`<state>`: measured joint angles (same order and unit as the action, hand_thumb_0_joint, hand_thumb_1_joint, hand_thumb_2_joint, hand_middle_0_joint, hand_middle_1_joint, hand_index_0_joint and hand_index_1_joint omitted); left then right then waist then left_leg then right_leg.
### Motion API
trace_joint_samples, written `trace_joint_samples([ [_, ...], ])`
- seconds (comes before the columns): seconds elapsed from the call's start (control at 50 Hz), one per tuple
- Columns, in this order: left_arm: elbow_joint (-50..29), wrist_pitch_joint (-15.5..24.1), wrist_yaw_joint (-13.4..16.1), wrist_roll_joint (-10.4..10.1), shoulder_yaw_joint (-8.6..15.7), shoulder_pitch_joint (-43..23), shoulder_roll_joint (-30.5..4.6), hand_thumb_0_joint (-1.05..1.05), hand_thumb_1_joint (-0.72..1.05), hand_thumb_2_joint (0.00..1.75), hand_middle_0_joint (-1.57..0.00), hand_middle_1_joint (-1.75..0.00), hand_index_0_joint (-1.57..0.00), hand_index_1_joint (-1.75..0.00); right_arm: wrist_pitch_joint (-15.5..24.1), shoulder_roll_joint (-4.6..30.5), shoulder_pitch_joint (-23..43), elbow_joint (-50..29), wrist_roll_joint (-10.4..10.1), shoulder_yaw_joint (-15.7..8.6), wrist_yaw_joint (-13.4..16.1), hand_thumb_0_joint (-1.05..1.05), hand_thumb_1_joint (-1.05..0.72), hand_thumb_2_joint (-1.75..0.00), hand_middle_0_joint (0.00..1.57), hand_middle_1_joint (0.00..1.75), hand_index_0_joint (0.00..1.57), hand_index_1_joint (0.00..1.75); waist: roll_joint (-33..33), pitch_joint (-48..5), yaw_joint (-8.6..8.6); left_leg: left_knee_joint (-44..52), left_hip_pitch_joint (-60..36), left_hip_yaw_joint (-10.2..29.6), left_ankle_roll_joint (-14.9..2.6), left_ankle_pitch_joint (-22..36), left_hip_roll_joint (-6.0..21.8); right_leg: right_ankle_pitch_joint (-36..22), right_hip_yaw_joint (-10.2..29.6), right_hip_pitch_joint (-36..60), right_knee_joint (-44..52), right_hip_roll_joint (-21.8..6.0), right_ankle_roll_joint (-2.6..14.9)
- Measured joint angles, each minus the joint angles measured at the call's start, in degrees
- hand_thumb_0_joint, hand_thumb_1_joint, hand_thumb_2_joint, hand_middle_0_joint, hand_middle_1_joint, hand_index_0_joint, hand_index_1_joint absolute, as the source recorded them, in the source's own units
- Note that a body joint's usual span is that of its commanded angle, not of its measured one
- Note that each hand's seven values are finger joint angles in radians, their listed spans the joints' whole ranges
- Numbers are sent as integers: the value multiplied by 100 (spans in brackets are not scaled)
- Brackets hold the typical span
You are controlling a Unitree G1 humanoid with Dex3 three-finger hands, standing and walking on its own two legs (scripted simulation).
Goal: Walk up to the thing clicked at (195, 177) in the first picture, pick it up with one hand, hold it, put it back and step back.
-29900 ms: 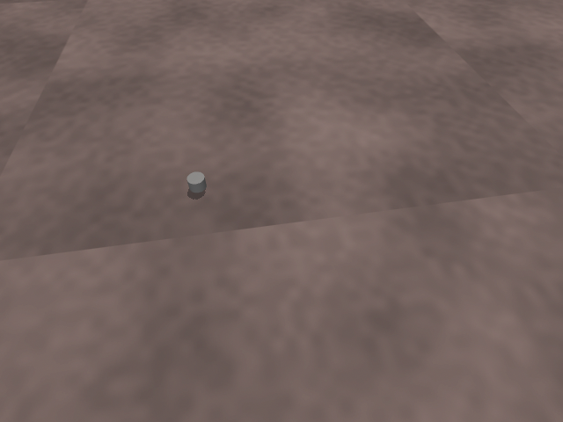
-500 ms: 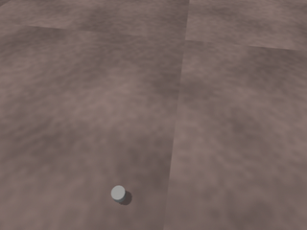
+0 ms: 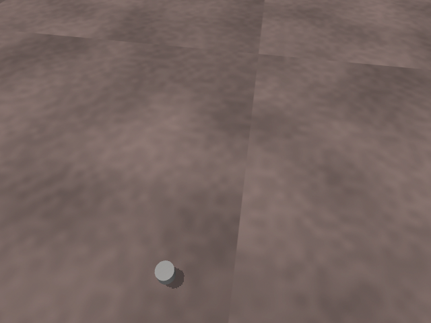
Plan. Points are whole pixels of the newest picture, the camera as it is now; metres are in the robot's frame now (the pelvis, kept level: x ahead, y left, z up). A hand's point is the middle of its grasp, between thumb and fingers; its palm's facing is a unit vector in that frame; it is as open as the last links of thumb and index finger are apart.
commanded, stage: stand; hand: left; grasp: from above
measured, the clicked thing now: (165, 272) +0.41 +0.22 -0.75
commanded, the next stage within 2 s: rise first in 0.04 s
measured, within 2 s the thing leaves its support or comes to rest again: neither
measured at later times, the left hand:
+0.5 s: hand out of the picture +0.14 +0.25 -0.18, palm faces -0.07 -0.92 -0.39, open 11.0 cm
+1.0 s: hand out of the picture +0.12 +0.26 -0.25, palm faces -0.21 -0.84 -0.50, open 14.0 cm
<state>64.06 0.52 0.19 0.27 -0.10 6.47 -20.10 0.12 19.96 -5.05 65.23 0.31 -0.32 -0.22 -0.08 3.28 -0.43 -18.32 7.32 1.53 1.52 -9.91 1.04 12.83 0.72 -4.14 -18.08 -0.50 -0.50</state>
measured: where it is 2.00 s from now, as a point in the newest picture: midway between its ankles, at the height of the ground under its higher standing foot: outside the picture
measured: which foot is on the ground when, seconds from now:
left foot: down 0.00-1.00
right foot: down 0.00-1.00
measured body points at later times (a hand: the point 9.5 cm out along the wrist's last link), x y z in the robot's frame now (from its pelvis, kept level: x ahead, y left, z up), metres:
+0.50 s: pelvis -0.02 +0.00 -0.03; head +0.04 +0.00 +0.41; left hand +0.14 +0.30 -0.15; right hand +0.09 -0.26 -0.15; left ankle +0.00 +0.14 -0.75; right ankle -0.03 -0.12 -0.75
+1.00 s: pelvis -0.03 +0.01 -0.11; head +0.08 +0.02 +0.32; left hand +0.13 +0.31 -0.22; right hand +0.16 -0.24 -0.20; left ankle +0.00 +0.14 -0.75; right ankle -0.03 -0.12 -0.75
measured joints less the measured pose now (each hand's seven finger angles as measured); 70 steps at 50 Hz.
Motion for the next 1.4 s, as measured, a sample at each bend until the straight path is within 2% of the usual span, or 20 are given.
trace_joint_samples([
  [0.16,-18,4,0,-2,4,-11,-2,0,90,90,-20,-30,-21,-30,6,-14,8,-38,-3,8,-6,0,-91,-90,20,30,21,30,3,-23,4,24,-33,3,-2,9,-8,3,-4,28,7,-9,-2],
  [0.22,-351,77,51,-82,189,-135,119,0,86,92,-20,-34,-20,-34,114,-51,-310,-800,-207,-11,122,0,-92,-91,20,30,21,30,-40,-83,4,-358,447,61,-16,-108,-28,135,-57,-425,-367,-17,-2],
  [0.26,-265,125,2,31,376,-486,172,0,80,92,-20,-40,-19,-40,187,-136,-407,-1183,-247,-48,160,0,-93,-91,20,30,21,30,-56,-81,-5,-680,838,92,-13,-199,-30,239,-82,-806,-691,-11,6],
  [0.32,-193,97,-144,352,669,-890,133,0,66,92,-19,-54,-18,-53,215,-337,-492,-1622,-177,-124,144,0,-92,-91,20,30,21,30,-16,-182,-38,-1230,1488,77,6,-384,-9,434,-55,-1480,-1272,19,17],
  [0.36,-414,37,-177,535,795,-916,121,0,55,92,-17,-64,-18,-62,201,-459,-600,-1886,-160,-158,118,0,-92,-91,20,30,21,30,12,-261,-53,-1528,1785,46,6,-512,1,560,-19,-1799,-1590,33,21],
  [0.42,-811,-176,-135,712,862,-770,163,0,36,91,-15,-77,-16,-75,143,-578,-754,-2176,-176,-169,82,0,-92,-91,20,30,21,30,4,-370,-103,-1819,2032,20,-5,-656,0,695,12,-2053,-1879,36,12],
  [0.56,-1591,-700,-37,939,904,-293,251,0,-11,93,-12,-96,-13,-95,175,-625,-930,-2704,-174,-173,20,0,-91,-91,20,30,21,30,-47,-657,-144,-2751,2837,1,-29,-1093,-1,1109,44,-2843,-2771,50,-18],
  [0.66,-2306,-861,-41,1072,888,103,265,0,-33,96,-10,-103,-11,-102,302,-606,-878,-2947,-145,-215,54,1,-92,-91,20,30,21,30,-44,-772,-125,-3479,3473,29,-38,-1413,-11,1431,27,-3451,-3474,54,-35],
  [0.82,-3364,-1090,-1,1293,768,640,265,-1,-48,98,-9,-105,-9,-105,500,-614,-676,-3250,-102,-226,100,1,-92,-91,20,29,21,30,-47,-910,-109,-4327,4268,99,-45,-1771,2,1771,-28,-4183,-4242,87,-50],
  [0.96,-3837,-1207,63,1516,692,819,220,-1,-51,98,-9,-106,-9,-106,652,-640,-539,-3471,-65,-176,75,1,-92,-91,20,30,21,30,-67,-1057,-119,-4956,4952,161,-42,-1999,1,2005,-77,-4828,-4838,102,-53],
  [1.06,-3545,-959,93,1939,681,457,54,-1,-53,98,-8,-106,-9,-106,817,-599,-412,-3541,-37,-136,0,1,-92,-91,20,30,21,30,-59,-1202,-132,-5636,5782,189,-37,-2195,-16,2236,-91,-5653,-5549,104,-52],
  [1.16,-3017,-417,178,2596,712,-234,-193,-1,-54,98,-8,-107,-8,-107,962,-482,-202,-3396,-16,-176,-145,0,-91,-91,20,30,21,30,-16,-1387,-125,-6666,6994,197,-14,-2469,-34,2562,-73,-6871,-6637,112,-70],
  [1.26,-2816,54,369,3240,708,-950,-398,-1,-55,100,-8,-108,-8,-108,949,-387,39,-3137,-10,-278,-245,0,-90,-91,20,30,21,30,-38,-1430,-91,-7696,8179,228,8,-2671,-33,2803,-71,-8051,-7700,150,-73],
  [1.4,-2053,385,584,4040,702,-2217,-678,-1,-56,102,-7,-108,-7,-108,769,-382,166,-2818,44,-341,-351,0,-90,-90,20,29,21,30,-117,-1330,-39,-8782,9529,321,51,-2696,4,2845,-116,-9404,-8803,248,-63],
])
